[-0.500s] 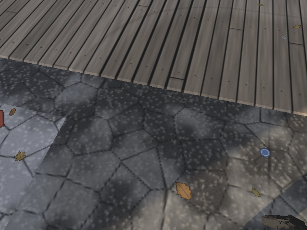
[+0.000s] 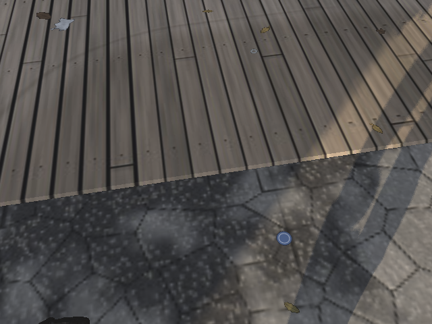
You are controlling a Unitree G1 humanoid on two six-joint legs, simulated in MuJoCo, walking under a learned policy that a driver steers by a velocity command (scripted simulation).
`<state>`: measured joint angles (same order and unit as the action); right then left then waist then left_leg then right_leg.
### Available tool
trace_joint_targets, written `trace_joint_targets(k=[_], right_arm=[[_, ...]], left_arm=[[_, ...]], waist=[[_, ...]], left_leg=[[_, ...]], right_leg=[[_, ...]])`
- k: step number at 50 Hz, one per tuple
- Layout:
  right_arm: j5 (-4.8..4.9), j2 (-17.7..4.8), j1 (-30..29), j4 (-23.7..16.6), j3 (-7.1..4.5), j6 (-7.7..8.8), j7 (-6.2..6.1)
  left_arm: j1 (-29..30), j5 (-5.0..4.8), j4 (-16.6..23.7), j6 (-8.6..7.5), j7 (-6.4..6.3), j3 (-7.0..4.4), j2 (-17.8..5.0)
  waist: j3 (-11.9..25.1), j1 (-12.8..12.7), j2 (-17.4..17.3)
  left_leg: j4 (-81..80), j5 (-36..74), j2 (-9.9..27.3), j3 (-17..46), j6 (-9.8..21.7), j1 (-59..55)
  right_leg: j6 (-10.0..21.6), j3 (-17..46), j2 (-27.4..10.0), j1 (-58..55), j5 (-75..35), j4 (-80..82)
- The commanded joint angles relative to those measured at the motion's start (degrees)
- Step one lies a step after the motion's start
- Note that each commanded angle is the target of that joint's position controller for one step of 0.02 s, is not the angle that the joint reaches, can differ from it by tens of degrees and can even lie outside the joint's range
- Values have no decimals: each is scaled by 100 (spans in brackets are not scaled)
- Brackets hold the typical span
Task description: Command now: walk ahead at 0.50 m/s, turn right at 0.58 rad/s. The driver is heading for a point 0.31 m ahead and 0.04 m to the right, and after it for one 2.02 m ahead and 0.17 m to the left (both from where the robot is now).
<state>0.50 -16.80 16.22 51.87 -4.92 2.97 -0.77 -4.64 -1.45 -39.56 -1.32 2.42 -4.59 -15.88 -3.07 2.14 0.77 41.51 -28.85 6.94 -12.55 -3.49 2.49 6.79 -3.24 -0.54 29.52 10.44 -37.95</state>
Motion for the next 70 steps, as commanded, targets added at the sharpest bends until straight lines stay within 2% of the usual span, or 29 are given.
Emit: trace_joint_targets(k=[1, 2, 3, 5, 10, 16, 21, 22, 23, 24, 25, 26, 28, 30, 33, 41, 42, 43, 44, 45, 48, 55, 62, 63, 64, 65, 66, 67, 70], right_arm=[[92, -560, -477, -878, 35, 454, 104], [251, -730, -841, -999, -11, 550, 127], [136, -667, -817, -927, 5, 586, 77], [-45, -731, -632, -822, -70, 489, 45], [-185, -435, -1027, -1051, -24, 267, -1], [-74, -316, -1901, -1375, 60, 234, 145], [-210, -528, -1133, -1111, 11, 424, 267], [-306, -697, -868, -1067, -9, 470, 246], [-414, -897, -669, -1089, -17, 453, 236], [-343, -538, -531, -946, 74, 366, 260], [-77, -351, -596, -973, 129, 279, 294], [11, -394, -827, -1032, 128, 185, 306], [-4, -765, -1141, -1184, 31, 19, 270], [-60, -858, -1227, -1238, -32, -112, 193], [-43, -836, -1134, -1288, -89, -223, 80], [99, -790, -1000, -1418, -145, -476, -94], [74, -573, -913, -1465, -76, -474, -92], [111, -455, -1071, -1689, -72, -412, -76], [1, -841, -853, -1594, -192, -345, -63], [39, -995, -561, -1410, -279, -370, -42], [32, -707, -268, -1213, -237, -554, -79], [81, -407, -1071, -1865, -33, -572, 95], [84, -533, -623, -1926, -139, -654, 233], [65, -708, -366, -1856, -217, -649, 184], [58, -1329, -94, -1903, -385, -623, 89], [-118, -1742, -110, -2021, -424, -535, 98], [-189, -1328, -48, -2005, -316, -412, 141], [-177, -1133, -338, -1959, -223, -333, 130], [-10, -780, -1002, -1975, -73, -335, 34]], left_arm=[[-2043, 12, 0, -126, -46, -427, -1456], [-1807, 51, -38, -213, -29, -334, -1164], [-1429, 32, 26, -245, -36, -268, -966], [-842, 117, 211, -239, -86, -155, -661], [-1050, 100, 175, -231, -291, -238, -977], [-1435, 20, 58, 33, -455, -260, -947], [-1187, 129, -11, -6, -496, -93, -539], [-1265, 199, 22, -42, -467, -44, -412], [-1891, 288, -14, -79, -445, 15, -277], [-2549, 241, -198, -53, -402, 47, -330], [-2249, 209, -198, 25, -373, -32, -786], [-1612, 167, -90, 130, -386, -86, -885], [-1018, 169, 74, 303, -444, -141, -898], [-1023, 147, 61, 325, -502, -97, -636], [-1020, 161, -14, 243, -556, -45, -404], [-1118, 147, -55, 30, -407, -125, -576], [-1343, 256, -22, 30, -447, -211, -958], [-1130, 428, -13, 65, -439, -305, -1386], [-739, 540, 191, 13, -446, -229, -1122], [-344, 455, 314, -20, -484, -137, -818], [-135, 216, 357, -33, -514, -42, -612], [-670, 223, 243, 148, -548, -194, -994], [-434, -45, 180, 117, -402, -285, -1132], [-734, -30, 44, 85, -381, -243, -953], [-806, 210, 134, 66, -361, -153, -651], [-386, 363, 505, 45, -393, -59, -474], [-72, 273, 475, 58, -416, -150, -803], [-94, 142, 428, 95, -419, -177, -860], [-448, 213, 169, 187, -496, -216, -866]], waist=[[2165, -924, 781], [1363, -859, 568], [1022, -600, 113], [701, -188, 175], [457, -117, 108], [603, -484, 522], [864, -166, 536], [1240, -117, 248], [1859, -352, -672], [2371, -474, -1549], [2093, -358, -1106], [1522, -242, -740], [811, -239, -427], [632, -328, -640], [917, -280, -921], [887, -414, -899], [931, -429, -249], [553, -274, 1458], [566, -214, 1271], [558, -15, 832], [448, -21, 512], [608, -515, 864], [705, -180, 909], [823, -120, 540], [1024, -155, -802], [1093, -64, -1916], [1340, 270, -1076], [1068, 57, -937], [847, -290, -797]], left_leg=[[3913, -460, -672, 1719, 248, 4360], [3720, 131, -428, 1648, 420, 4744], [3236, 643, -161, 1686, 485, 4409], [2501, 1166, 102, 1739, 422, 3552], [1130, 1989, -272, 1454, 2, 3277], [-840, 3351, -863, 1473, 59, 2626], [-1797, 3678, -708, 1412, 538, 1839], [-1784, 5319, -347, 1712, 779, 924], [-1280, 7493, 572, 2784, 1525, -541], [-1427, 7462, 1410, 4068, 2394, -1237], [-1755, 5538, 1301, 4476, 2379, -877], [-1969, 4062, 1038, 4342, 2140, -398], [-2371, 2502, 765, 4133, 1854, 595], [-2622, 1901, 320, 3660, 1559, 1217], [-2623, 1824, 66, 3433, 1518, 1311], [-2224, 799, -284, 3669, 1067, 1947], [-1348, 212, -627, 3257, 753, 2611], [14, -263, -1513, 1946, 477, 3439], [1341, -411, -1143, 2108, 294, 3328], [1952, -109, -1108, 2139, 225, 3283], [2878, 529, -993, 1930, -91, 3495], [1138, 664, -534, 1334, -308, 3138], [-1363, 1640, -780, 732, 345, 1442], [-1937, 2457, -811, 972, 556, 649], [-1989, 4502, 320, 2573, 998, -567], [-1912, 5717, 1603, 4312, 2281, -660], [-2047, 5255, 1537, 3971, 2503, -459], [-2059, 4786, 1189, 3365, 2181, -138], [-2119, 4379, 539, 2628, 1670, 535]], right_leg=[[1641, 4935, -1863, -5055, 1422, 2306], [1370, 4128, -1733, -4507, 933, 2298], [1147, 3437, -1476, -3693, 339, 2219], [942, 2568, -1080, -2480, -622, 2371], [821, 1601, -673, -1740, -3490, 2228], [255, 1763, -416, -1774, -2707, 1705], [105, 1900, -579, -2551, -3029, 599], [-107, 1719, -210, -2362, -2709, -69], [-414, 1495, 277, -1447, -614, -1318], [-802, 1268, 501, -653, 2578, -2343], [-931, 1292, 294, -341, 2821, -2599], [-1039, 1192, 203, -20, 2552, -2831], [-1067, 1002, 150, 198, 2207, -2737], [-1015, 854, 149, -251, 1979, -1835], [-1016, 726, 289, -752, 1583, -1008], [-638, 723, 159, -2113, 196, 1393], [-258, 1603, -883, -2635, 465, 1839], [492, 3009, -1890, -2161, 167, 2402], [815, 3210, -2238, -1838, -405, 2372], [648, 2635, -1962, -1808, -838, 2205], [344, 1491, -1411, -2058, -1724, 1912], [595, 856, -1597, -2779, -2127, 1827], [169, 297, -1667, -2321, -2083, 1057], [-212, -26, -1443, -1864, -1523, 504], [-788, -555, -901, -458, 334, -1028], [-1140, -187, -68, 998, 2961, -2266], [-1136, 538, -182, 997, 2918, -3068], [-1058, 624, -278, 983, 2436, -3168], [-1139, 577, -281, 523, 1303, -2865]])
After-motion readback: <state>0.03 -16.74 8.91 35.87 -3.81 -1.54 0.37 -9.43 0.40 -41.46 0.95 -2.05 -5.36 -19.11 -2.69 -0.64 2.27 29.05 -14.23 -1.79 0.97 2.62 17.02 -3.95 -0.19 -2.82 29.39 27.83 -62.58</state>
